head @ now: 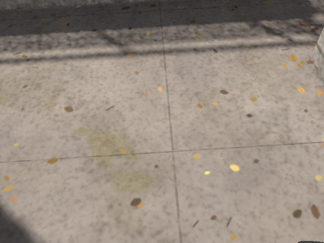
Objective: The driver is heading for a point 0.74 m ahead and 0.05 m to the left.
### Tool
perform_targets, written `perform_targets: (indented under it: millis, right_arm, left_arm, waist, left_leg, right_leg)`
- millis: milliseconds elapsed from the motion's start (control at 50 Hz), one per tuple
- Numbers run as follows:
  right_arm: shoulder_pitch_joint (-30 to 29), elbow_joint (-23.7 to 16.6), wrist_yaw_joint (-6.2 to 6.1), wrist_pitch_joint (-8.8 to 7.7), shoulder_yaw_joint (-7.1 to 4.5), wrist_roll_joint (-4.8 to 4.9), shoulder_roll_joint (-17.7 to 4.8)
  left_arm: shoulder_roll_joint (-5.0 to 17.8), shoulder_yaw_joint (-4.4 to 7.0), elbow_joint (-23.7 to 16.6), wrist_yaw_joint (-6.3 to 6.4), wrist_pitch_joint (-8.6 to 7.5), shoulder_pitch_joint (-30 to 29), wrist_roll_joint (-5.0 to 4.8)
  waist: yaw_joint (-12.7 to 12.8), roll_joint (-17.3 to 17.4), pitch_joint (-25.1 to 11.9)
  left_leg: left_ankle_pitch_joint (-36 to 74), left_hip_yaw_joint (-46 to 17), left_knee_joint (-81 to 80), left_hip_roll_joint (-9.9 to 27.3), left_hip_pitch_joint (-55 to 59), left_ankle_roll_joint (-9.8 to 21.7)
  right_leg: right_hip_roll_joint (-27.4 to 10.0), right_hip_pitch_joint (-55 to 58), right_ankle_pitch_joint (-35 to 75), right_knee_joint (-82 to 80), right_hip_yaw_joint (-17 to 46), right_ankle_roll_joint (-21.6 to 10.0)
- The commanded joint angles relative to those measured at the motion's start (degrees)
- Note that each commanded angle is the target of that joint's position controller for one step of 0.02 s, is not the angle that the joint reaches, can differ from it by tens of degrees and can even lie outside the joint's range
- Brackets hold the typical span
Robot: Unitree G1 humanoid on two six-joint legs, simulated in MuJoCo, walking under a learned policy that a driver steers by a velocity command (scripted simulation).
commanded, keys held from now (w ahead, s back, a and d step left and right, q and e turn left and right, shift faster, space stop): w+e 0.08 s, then e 0.10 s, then no key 0.58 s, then q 0.24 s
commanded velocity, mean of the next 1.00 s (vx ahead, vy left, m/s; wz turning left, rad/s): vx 0.16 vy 0.00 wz -0.18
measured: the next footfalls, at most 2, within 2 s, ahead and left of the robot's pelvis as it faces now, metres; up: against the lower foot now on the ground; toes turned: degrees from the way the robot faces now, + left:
left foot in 0.24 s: +0.33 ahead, +0.13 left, +0.00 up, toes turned -12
right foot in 0.58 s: +0.25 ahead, -0.11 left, +0.00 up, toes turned -10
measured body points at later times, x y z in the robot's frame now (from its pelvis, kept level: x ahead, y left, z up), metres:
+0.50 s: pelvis +0.20 +0.05 -0.01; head +0.24 +0.05 +0.44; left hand +0.40 +0.28 -0.12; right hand +0.29 -0.22 -0.12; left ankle +0.29 +0.14 -0.74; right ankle +0.18 -0.10 -0.71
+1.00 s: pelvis +0.24 +0.03 -0.02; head +0.26 +0.03 +0.43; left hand +0.41 +0.27 -0.13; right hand +0.33 -0.27 -0.13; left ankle +0.29 +0.13 -0.74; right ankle +0.21 -0.10 -0.74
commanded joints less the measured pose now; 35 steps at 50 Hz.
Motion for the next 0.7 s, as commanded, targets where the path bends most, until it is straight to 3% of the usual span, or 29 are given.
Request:
perform_targets:
  millis: [20, 80, 140, 180, 220, 240, 260, 280, 300, 320, 340, 380, 420, 460, 500, 540, 560, 580, 600, 620, 640, 700]
  right_arm:
    - [-1.8, -3.7, -0.11, 0.06, -0.59, -0.40, -3.0]
    - [-7.6, -4.9, 0.66, -0.43, -0.02, 0.29, -2.1]
    - [-10.4, -6.2, 1.38, -1.05, -0.51, 0.38, -3.7]
    - [-8.8, -6.0, 1.82, -1.47, -1.19, 0.32, -5.1]
    - [-2.3, -4.3, 1.77, -2.01, -1.74, -0.33, -6.0]
    - [2.6, -4.0, 1.49, -2.30, -2.17, -1.58, -8.3]
    - [6.8, -3.9, 1.13, -1.89, -2.34, -2.83, -10.9]
    - [9.6, -2.2, 1.59, -0.78, -2.66, -0.86, -10.6]
    - [6.5, -3.9, 1.46, 0.10, -1.79, 0.03, -7.0]
    - [3.6, -4.5, 1.15, 0.98, -0.75, -0.20, -4.4]
    - [1.1, -4.4, 1.17, 1.57, 0.22, -0.51, -2.7]
    - [-2.2, -3.4, 1.29, 2.14, 0.75, -0.98, -2.3]
    - [-3.5, -2.5, 1.39, 2.25, 0.44, -1.11, -3.2]
    - [-2.5, -1.4, 1.20, 2.54, -0.03, -0.54, -4.5]
    - [-1.8, -0.8, 1.06, 3.15, -0.03, 0.11, -5.1]
    - [-2.6, -0.5, 1.13, 3.81, 0.53, 0.61, -4.4]
    - [-1.1, 0.3, 1.28, 3.81, 1.18, 0.52, -2.9]
    - [0.2, 0.9, 1.54, 3.60, 1.80, -0.18, -1.5]
    - [3.2, 1.0, 1.73, 3.49, 1.65, -0.71, -1.7]
    - [1.9, 1.4, 1.55, 3.62, 1.74, -1.00, -1.7]
    - [0.9, 1.5, 1.37, 3.80, 1.61, -0.89, -2.1]
    - [2.3, 2.9, 0.82, 4.09, 1.45, -0.70, -2.3]
  left_arm:
    - [9.8, 2.55, -4.3, 1.23, -0.94, -1.9, -0.35]
    - [9.9, 2.60, -3.6, 1.60, -0.35, 0.5, -0.70]
    - [10.0, 2.80, -2.5, 2.05, 0.82, 3.1, -0.90]
    - [9.7, 2.86, -2.9, 2.58, 1.69, 2.8, -0.74]
    - [8.4, 2.50, -4.3, 2.88, 1.88, -0.6, -0.58]
    - [5.6, 1.59, -5.7, 2.79, 1.52, -0.8, 0.09]
    - [2.1, 0.48, -5.6, 2.73, 1.21, 7.3, 1.01]
    - [5.8, 0.45, -4.9, 2.27, 0.96, 14.0, -0.24]
    - [10.1, 1.61, -3.5, 2.30, 1.66, 11.1, -0.84]
    - [11.0, 1.90, -4.6, 2.55, 2.65, 4.4, -0.81]
    - [10.1, 1.81, -5.2, 2.88, 3.62, 1.0, -0.36]
    - [6.6, 1.07, -5.6, 2.95, 4.76, 0.8, 0.06]
    - [3.2, -0.05, -4.9, 3.01, 4.59, 2.2, 0.52]
    - [3.0, -0.43, -4.5, 2.88, 4.18, 1.1, 0.86]
    - [4.2, -0.19, -4.2, 2.64, 4.44, 0.5, 0.69]
    - [4.0, -0.14, -3.9, 2.21, 4.83, -0.2, 1.10]
    - [4.4, -0.16, -4.6, 2.16, 4.96, -1.8, 1.84]
    - [6.3, -0.01, -5.8, 2.35, 4.95, -3.0, 2.59]
    - [9.9, 0.72, -6.1, 2.54, 5.09, -5.6, 2.39]
    - [6.7, 0.20, -5.6, 2.21, 4.80, -6.1, 2.29]
    - [4.6, -0.48, -5.6, 1.98, 4.32, -6.8, 2.56]
    - [4.3, -0.65, -5.1, 1.92, 2.90, -6.4, 2.16]
  waist:
    - [-1.2, -3.9, -3.5]
    - [1.4, -5.8, -3.1]
    - [2.2, -6.8, -3.0]
    - [1.0, -8.0, -4.6]
    - [-2.8, -8.7, -7.3]
    - [-4.7, -5.8, -13.4]
    - [-2.4, 7.7, -21.2]
    - [-1.5, 17.4, -28.2]
    - [-3.0, 8.9, -23.4]
    - [-3.8, 4.6, -17.0]
    - [-3.3, 2.3, -12.4]
    - [-0.3, 4.3, -7.8]
    - [0.5, 6.8, -8.5]
    - [-0.4, 7.3, -11.4]
    - [-0.7, 6.7, -12.5]
    - [0.3, 6.0, -10.2]
    - [0.0, 5.0, -8.4]
    - [-0.7, 1.7, -7.5]
    - [-4.5, -5.9, -5.0]
    - [-3.6, -8.2, -4.3]
    - [-3.2, -8.0, -2.4]
    - [-3.3, -6.9, -1.5]
  left_leg:
    - [10.1, 1.4, -10.7, -1.5, 1.0, -1.7]
    - [18.8, 1.8, -22.4, -4.5, 5.4, -1.8]
    - [18.6, 1.2, -28.3, -7.1, 7.5, -0.9]
    - [15.5, 0.3, -30.9, -8.2, 9.6, 0.6]
    - [20.8, 1.7, -35.7, -7.4, 17.5, 3.2]
    - [34.1, -2.6, -33.4, -0.7, 29.6, 6.4]
    - [58.4, -17.7, -28.8, 14.0, 48.1, 15.1]
    - [47.0, -34.4, -30.9, 22.1, 54.3, 23.0]
    - [33.2, -31.0, -33.7, 18.6, 48.8, 21.1]
    - [26.6, -23.2, -34.7, 14.7, 42.4, 18.1]
    - [24.6, -18.3, -36.2, 11.5, 35.1, 16.7]
    - [23.8, -10.9, -39.4, 6.6, 23.0, 14.3]
    - [30.7, -5.6, -40.0, 4.2, 19.4, 14.5]
    - [33.4, -5.1, -39.2, 5.2, 21.2, 15.6]
    - [24.9, -5.8, -39.1, 6.1, 21.6, 15.6]
    - [8.1, -5.3, -39.4, 4.5, 17.6, 13.3]
    - [-0.5, -5.2, -39.7, 3.0, 14.9, 10.4]
    - [-7.7, -3.9, -37.9, 1.0, 12.0, 6.9]
    - [-10.1, 1.1, -36.2, -3.7, 12.6, 4.1]
    - [-5.7, 3.5, -34.2, -4.8, 18.9, 2.4]
    - [-3.0, 3.5, -33.1, -5.0, 20.6, 1.9]
    - [1.1, 2.9, -32.5, -4.3, 20.8, 3.0]
  right_leg:
    - [-12.4, -0.6, 15.2, -8.1, 11.3, -9.0]
    - [-10.8, -1.7, 9.1, -6.7, 11.1, -6.8]
    - [-11.4, 1.7, 14.6, -0.7, 14.3, -5.2]
    - [-11.9, 5.3, 16.8, 4.6, 18.0, -3.7]
    - [-9.8, 6.2, 21.1, 12.4, 17.3, -0.8]
    - [-6.8, 2.1, 16.1, 22.6, 14.8, 1.7]
    - [0.2, -11.9, -18.9, 40.3, 9.7, 5.7]
    - [0.5, -20.7, -32.8, 52.6, 8.5, 7.7]
    - [-2.6, -23.3, -28.1, 57.5, 9.6, 9.3]
    - [-4.1, -24.8, -24.2, 57.4, 6.9, 10.0]
    - [-5.5, -23.9, -22.2, 54.6, 5.8, 10.3]
    - [-7.8, -15.9, -19.9, 43.5, 3.8, 10.2]
    - [-7.6, -8.7, -18.5, 32.4, 0.3, 10.5]
    - [-7.9, -4.5, -13.3, 24.6, -0.4, 10.3]
    - [-7.8, -0.8, -7.7, 18.3, -0.9, 9.6]
    - [-6.9, 5.0, -1.0, 9.1, -2.2, 7.7]
    - [-7.8, 7.1, 0.5, 5.5, -0.8, 6.4]
    - [-12.3, 9.2, 3.0, 3.7, 4.5, 4.4]
    - [-14.6, 3.4, -4.3, 3.4, 7.1, 1.8]
    - [-13.4, -3.9, -15.4, 1.2, 6.5, 1.3]
    - [-12.0, -6.5, -18.8, 0.2, 5.7, 2.3]
    - [-10.8, -5.7, -10.4, 2.4, 4.3, 4.6]
Keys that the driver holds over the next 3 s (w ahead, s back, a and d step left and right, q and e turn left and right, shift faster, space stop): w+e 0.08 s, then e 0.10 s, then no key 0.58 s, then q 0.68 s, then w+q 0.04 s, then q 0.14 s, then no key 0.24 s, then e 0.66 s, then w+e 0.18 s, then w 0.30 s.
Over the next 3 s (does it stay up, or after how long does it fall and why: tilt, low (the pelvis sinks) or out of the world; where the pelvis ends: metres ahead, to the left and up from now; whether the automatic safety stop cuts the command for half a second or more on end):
stays up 0.35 0.03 0.00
